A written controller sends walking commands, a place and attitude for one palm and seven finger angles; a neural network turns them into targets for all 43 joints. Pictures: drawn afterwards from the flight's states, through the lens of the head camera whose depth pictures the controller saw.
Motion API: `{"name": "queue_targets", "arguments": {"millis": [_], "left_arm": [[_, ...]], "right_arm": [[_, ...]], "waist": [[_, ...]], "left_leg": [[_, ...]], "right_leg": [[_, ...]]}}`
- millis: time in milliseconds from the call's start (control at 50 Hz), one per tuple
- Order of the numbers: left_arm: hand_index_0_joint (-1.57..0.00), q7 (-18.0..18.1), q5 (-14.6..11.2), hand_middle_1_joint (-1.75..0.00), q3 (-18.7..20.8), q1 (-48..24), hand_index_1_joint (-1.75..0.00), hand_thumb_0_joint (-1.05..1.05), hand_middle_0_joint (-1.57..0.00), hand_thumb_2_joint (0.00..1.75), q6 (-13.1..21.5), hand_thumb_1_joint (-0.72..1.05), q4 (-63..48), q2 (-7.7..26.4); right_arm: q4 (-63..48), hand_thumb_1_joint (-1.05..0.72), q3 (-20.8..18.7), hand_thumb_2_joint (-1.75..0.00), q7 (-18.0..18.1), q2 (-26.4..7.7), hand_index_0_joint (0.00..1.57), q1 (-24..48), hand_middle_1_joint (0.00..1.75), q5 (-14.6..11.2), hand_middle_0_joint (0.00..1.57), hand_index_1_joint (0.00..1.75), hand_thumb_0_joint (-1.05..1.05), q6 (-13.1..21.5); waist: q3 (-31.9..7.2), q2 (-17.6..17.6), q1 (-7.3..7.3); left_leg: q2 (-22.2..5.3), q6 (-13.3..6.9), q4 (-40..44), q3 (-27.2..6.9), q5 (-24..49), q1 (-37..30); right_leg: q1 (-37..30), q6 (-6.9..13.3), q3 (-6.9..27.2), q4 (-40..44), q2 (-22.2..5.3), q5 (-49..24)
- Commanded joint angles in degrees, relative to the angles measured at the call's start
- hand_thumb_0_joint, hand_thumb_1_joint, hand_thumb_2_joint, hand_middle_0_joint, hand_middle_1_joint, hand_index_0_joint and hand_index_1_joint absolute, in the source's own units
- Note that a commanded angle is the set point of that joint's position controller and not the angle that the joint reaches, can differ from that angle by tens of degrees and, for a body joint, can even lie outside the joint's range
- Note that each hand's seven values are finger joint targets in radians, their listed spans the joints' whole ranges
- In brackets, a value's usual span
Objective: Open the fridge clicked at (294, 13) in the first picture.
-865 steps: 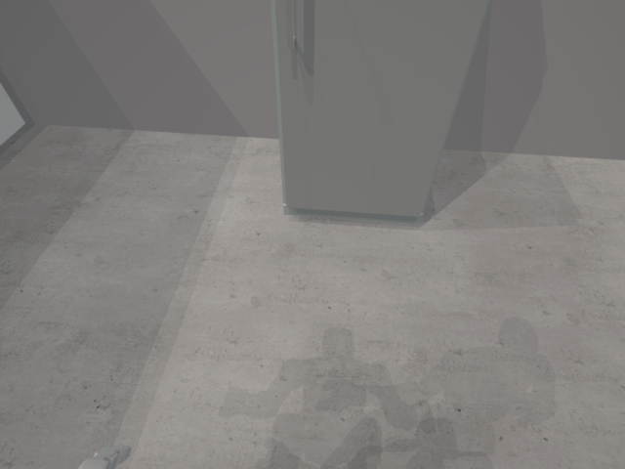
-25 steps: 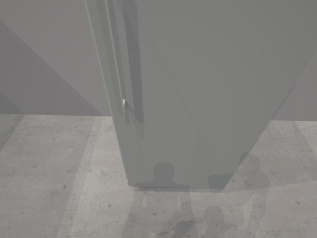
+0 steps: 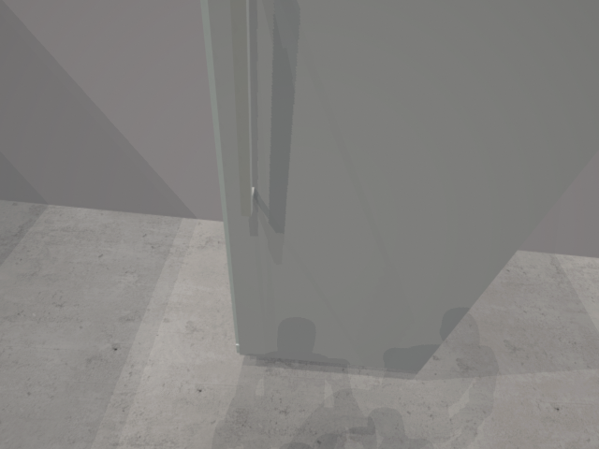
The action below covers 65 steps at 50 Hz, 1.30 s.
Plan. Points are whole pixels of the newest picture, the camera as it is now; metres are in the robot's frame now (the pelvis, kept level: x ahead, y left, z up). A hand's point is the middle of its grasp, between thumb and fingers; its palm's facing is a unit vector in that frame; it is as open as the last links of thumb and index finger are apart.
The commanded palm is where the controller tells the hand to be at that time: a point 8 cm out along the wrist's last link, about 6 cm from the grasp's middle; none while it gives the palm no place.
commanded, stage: look again from close up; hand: left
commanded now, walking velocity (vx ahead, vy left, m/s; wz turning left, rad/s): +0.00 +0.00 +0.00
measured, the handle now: (245, 94) +0.50 +0.12 +0.24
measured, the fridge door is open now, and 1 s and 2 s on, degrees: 0 0 0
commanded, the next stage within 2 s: none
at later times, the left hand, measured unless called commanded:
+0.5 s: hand out of the picture -0.06 +0.21 -0.17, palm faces +0.02 -0.98 -0.21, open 7.4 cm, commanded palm none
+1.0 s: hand out of the picture -0.12 +0.18 -0.17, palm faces +0.04 -0.99 -0.14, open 7.4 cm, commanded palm none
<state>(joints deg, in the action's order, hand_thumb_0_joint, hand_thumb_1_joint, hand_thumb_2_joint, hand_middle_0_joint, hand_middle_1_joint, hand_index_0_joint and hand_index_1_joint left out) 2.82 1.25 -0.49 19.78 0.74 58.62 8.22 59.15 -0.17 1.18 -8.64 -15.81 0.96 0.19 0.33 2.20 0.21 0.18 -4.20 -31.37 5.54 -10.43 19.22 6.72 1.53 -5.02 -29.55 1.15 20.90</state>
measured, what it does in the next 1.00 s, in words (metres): shifts its weight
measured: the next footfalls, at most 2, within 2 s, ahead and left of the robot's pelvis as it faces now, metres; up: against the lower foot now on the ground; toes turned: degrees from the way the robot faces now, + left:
right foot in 1.50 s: -0.15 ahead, -0.01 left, +0.00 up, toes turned -2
left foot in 1.66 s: -0.08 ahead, +0.22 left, +0.00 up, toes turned -2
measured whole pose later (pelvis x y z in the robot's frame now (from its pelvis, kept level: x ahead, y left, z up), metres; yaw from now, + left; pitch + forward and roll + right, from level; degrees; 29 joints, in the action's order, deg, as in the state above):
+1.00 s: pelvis -0.06 +0.02 +0.01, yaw +0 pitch -2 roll -1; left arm 1.7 1.7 -0.2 26.0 -0.2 62.0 8.7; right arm 62.8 -1.0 0.4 -8.5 -17.0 0.8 -1.3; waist -0.7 1.5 -0.5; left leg 2.4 -4.1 -20.7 5.5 -4.7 18.7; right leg 10.1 0.8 -4.3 -26.2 -0.2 14.9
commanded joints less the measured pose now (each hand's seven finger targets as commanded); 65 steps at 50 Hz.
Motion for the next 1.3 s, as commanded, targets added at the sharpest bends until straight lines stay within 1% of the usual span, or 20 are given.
{"name": "queue_targets", "arguments": {"millis": [0, 60, 100, 160, 180, 260, 280, 380, 540, 640, 800, 1000, 1080, 1120, 1160, 1200, 1220, 1240, 1260, 1280], "left_arm": [[-0.20, 0.39, -0.06, -0.30, 1.02, 5.86, -0.30, 0.00, -0.20, 0.90, 0.56, 0.90, -1.80, 5.60], [-0.20, 0.17, -0.05, -0.30, 1.14, 5.37, -0.30, 0.00, -0.20, 0.90, 0.18, 0.90, -2.12, 6.06], [-0.20, 0.05, 0.05, -0.30, 1.24, 5.42, -0.30, 0.00, -0.20, 0.90, 0.24, 0.90, -2.15, 6.87], [-0.20, -0.18, 0.10, -0.30, 1.28, 5.51, -0.30, 0.00, -0.20, 0.90, -0.12, 0.90, -1.95, 6.95], [-0.20, -0.20, 0.19, -0.30, 1.34, 6.05, -0.30, 0.00, -0.20, 0.90, 0.00, 0.90, -1.90, 7.36], [-0.20, -0.38, 0.30, -0.30, 1.44, 6.88, -0.30, 0.00, -0.20, 0.90, -0.21, 0.90, -1.20, 7.54], [-0.20, -0.40, 0.38, -0.30, 1.46, 7.36, -0.30, 0.00, -0.20, 0.90, -0.03, 0.90, -1.04, 7.76], [-0.20, -0.44, 0.44, -0.30, 1.50, 8.84, -0.30, 0.00, -0.20, 0.90, -0.12, 0.90, 0.00, 7.89], [-0.20, -0.45, 0.49, -0.30, 1.44, 11.01, -0.30, 0.00, -0.20, 0.90, -0.23, 0.90, 1.57, 7.83], [-0.20, -0.46, 0.47, -0.30, 1.33, 12.05, -0.30, 0.00, -0.20, 0.90, -0.22, 0.90, 2.21, 7.58], [-0.20, -0.50, 0.41, -0.30, 1.18, 13.63, -0.30, 0.00, -0.20, 0.90, -0.24, 0.90, 2.89, 6.49], [-0.20, -0.55, 0.23, -0.30, 1.31, 13.51, -0.30, 0.00, -0.20, 0.90, -0.37, 0.90, 2.96, 5.22], [-0.20, -0.46, 0.11, -0.30, 1.72, 11.67, -0.30, 0.00, -0.20, 0.90, -0.61, 0.90, 2.36, 5.60], [-0.20, -0.26, -0.16, -0.30, 2.15, 7.66, -0.30, 0.00, -0.20, 0.90, -0.88, 0.90, 1.51, 6.13], [-0.20, 0.09, -0.09, -0.30, 2.56, 0.87, -0.30, 0.00, -0.20, 0.90, -1.04, 0.90, -0.62, 7.19], [-0.20, 0.29, 0.00, -0.30, 3.00, -2.99, -0.30, 0.00, -0.20, 0.90, -0.92, 0.90, -1.97, 7.81], [-0.20, 0.13, -0.10, -0.30, 2.99, -2.79, -0.30, 0.00, -0.20, 0.90, -0.99, 0.90, -1.84, 7.55], [-0.20, 0.00, -0.13, -0.30, 3.01, -1.80, -0.30, 0.00, -0.20, 0.90, -1.26, 0.90, -1.50, 6.88], [-0.20, -0.09, -0.22, -0.30, 3.08, -0.08, -0.30, 0.00, -0.20, 0.90, -1.74, 0.90, -1.33, 5.66], [-0.20, -0.05, -0.41, -0.30, 3.13, 4.09, -0.30, 0.00, -0.20, 0.90, -2.44, 0.90, -0.75, 3.59]], "right_arm": [[-2.57, -0.90, -0.83, -0.90, 0.27, -6.37, 0.20, -1.55, 0.30, -0.12, 0.20, 0.30, 0.00, 1.27], [-2.85, -0.90, -1.04, -0.90, 0.18, -7.21, 0.20, -0.73, 0.30, -0.08, 0.20, 0.30, 0.00, 1.03], [-3.05, -0.90, -1.14, -0.90, 0.15, -7.94, 0.20, -0.40, 0.30, -0.13, 0.20, 0.30, 0.00, 1.12], [-3.01, -0.90, -1.41, -0.90, 0.02, -8.60, 0.20, -0.06, 0.30, -0.04, 0.20, 0.30, 0.00, 0.85], [-2.93, -0.90, -1.50, -0.90, 0.03, -8.97, 0.20, 0.14, 0.30, -0.12, 0.20, 0.30, 0.00, 0.96], [-2.84, -0.90, -1.87, -0.90, -0.13, -10.04, 0.20, 0.71, 0.30, -0.16, 0.20, 0.30, 0.00, 0.70], [-2.82, -0.90, -1.90, -0.90, -0.14, -9.94, 0.20, 0.53, 0.30, -0.18, 0.20, 0.30, 0.00, 0.77], [-2.04, -0.90, -2.17, -0.90, -0.25, -10.19, 0.20, 0.36, 0.30, -0.25, 0.20, 0.30, 0.00, 0.59], [-0.53, -0.90, -2.30, -0.90, -0.33, -10.51, 0.20, 0.22, 0.30, -0.29, 0.20, 0.30, 0.00, 0.27], [0.12, -0.90, -2.25, -0.90, -0.40, -9.94, 0.20, -0.47, 0.30, -0.30, 0.20, 0.30, 0.00, -0.09], [0.98, -0.90, -2.13, -0.90, -0.27, -8.38, 0.20, -1.81, 0.30, -0.28, 0.20, 0.30, 0.00, -0.27], [1.87, -0.90, -1.94, -0.90, -0.06, -6.22, 0.20, -3.68, 0.30, -0.19, 0.20, 0.30, 0.00, -0.58], [2.19, -0.90, -1.90, -0.90, -0.04, -4.51, 0.20, -5.47, 0.30, -0.13, 0.20, 0.30, 0.00, -1.19], [2.73, -0.90, -2.08, -0.90, 0.00, -3.07, 0.20, -7.41, 0.30, 0.00, 0.20, 0.30, 0.00, -1.77], [3.64, -0.90, -2.36, -0.90, -0.14, -2.47, 0.20, -11.18, 0.30, 0.10, 0.20, 0.30, 0.00, -2.10], [3.87, -0.90, -2.46, -0.90, -0.19, -2.29, 0.20, -13.37, 0.30, -0.07, 0.20, 0.30, 0.00, -1.74], [3.82, -0.90, -2.29, -0.90, -0.17, -1.89, 0.20, -13.73, 0.30, -0.09, 0.20, 0.30, 0.00, -1.49], [3.59, -0.90, -2.31, -0.90, -0.04, -2.36, 0.20, -13.94, 0.30, 0.01, 0.20, 0.30, 0.00, -1.30], [3.12, -0.90, -2.58, -0.90, 0.20, -3.31, 0.20, -13.66, 0.30, 0.34, 0.20, 0.30, 0.00, -1.05], [2.16, -0.90, -2.77, -0.90, 0.55, -5.08, 0.20, -12.14, 0.30, 0.65, 0.20, 0.30, 0.00, -0.76]], "waist": [[2.91, -3.51, -0.59], [3.48, -4.83, -0.51], [2.87, -4.45, -0.71], [3.45, -5.50, -0.64], [2.86, -5.59, -1.12], [2.97, -4.43, -1.14], [2.22, -3.75, -1.34], [1.47, -3.35, -1.30], [3.43, -2.69, -1.22], [4.52, -2.05, -1.03], [4.75, -3.36, -1.04], [5.32, -1.92, -0.89], [5.96, 1.54, 0.08], [5.88, 4.55, 1.72], [6.83, 5.27, 4.08], [7.90, 2.94, 4.97], [8.57, 0.92, 4.35], [9.72, -3.66, 3.83], [11.25, -11.85, 3.02], [11.45, -22.34, 1.20]], "left_leg": [[-6.74, 0.23, 6.93, -9.70, 3.28, -3.85], [-7.24, 0.36, 9.67, -10.97, -2.53, -3.40], [-7.35, 0.10, 10.25, -11.52, -2.40, -3.13], [-7.86, 0.35, 14.22, -13.35, -10.20, -2.53], [-8.09, -0.01, 14.70, -13.68, -9.58, -2.51], [-8.42, 0.31, 17.77, -14.31, -14.67, -2.16], [-8.32, 0.19, 17.35, -13.94, -12.74, -2.84], [-8.36, 0.68, 19.20, -13.74, -13.92, -3.92], [-7.90, 1.53, 20.77, -12.71, -15.01, -4.00], [-7.13, 1.98, 20.24, -11.79, -15.11, -4.14], [-6.37, 2.35, 19.61, -11.20, -15.38, -3.56], [-5.10, 2.78, 16.74, -10.49, -14.66, -2.75], [-3.10, 3.26, 9.24, -7.77, -10.71, -5.36], [-1.28, 3.95, -1.26, -5.00, -6.62, -9.85], [-0.92, 4.05, -9.27, -3.76, -6.45, -12.07], [-1.96, 3.55, -8.67, -4.75, -7.30, -11.90], [-2.51, 3.44, -5.60, -5.72, -9.06, -11.05], [-3.88, 3.12, -0.63, -9.02, -13.74, -8.77], [-6.81, 2.62, 9.39, -15.86, -25.03, -1.76], [-12.19, 2.26, 25.29, -26.80, -38.62, 10.65]], "right_leg": [[6.57, 2.19, 7.22, 7.36, -6.58, -7.85], [7.22, 2.08, 6.70, 7.76, -6.09, -4.33], [6.10, 2.03, 6.56, 7.86, -6.03, -5.25], [6.95, 1.90, 5.71, 7.43, -5.51, -2.41], [5.73, 1.84, 5.28, 7.34, -5.52, -3.68], [6.00, 1.67, 4.85, 7.35, -5.23, -2.02], [5.41, 1.76, 4.71, 7.67, -5.48, -3.21], [5.68, 1.83, 4.55, 8.09, -5.42, -2.22], [7.56, 1.90, 4.95, 9.43, -5.52, 0.09], [9.70, 2.02, 5.89, 10.93, -5.79, 3.11], [11.04, 2.01, 6.38, 11.24, -5.72, 4.88], [13.14, 2.22, 7.16, 12.14, -6.18, 8.90], [18.47, 3.09, 9.12, 15.37, -8.38, 14.26], [25.12, 4.51, 10.87, 18.32, -10.99, 18.73], [30.68, 5.25, 11.03, 19.61, -12.85, 20.91], [31.67, 4.76, 9.83, 17.15, -12.28, 18.70], [31.73, 4.37, 9.06, 14.27, -11.17, 18.76], [32.02, 3.71, 8.01, 9.81, -9.23, 19.06], [28.96, 2.24, 5.49, 2.82, -4.94, 16.93], [17.65, 0.20, 0.87, -11.22, 1.74, 9.69]]}}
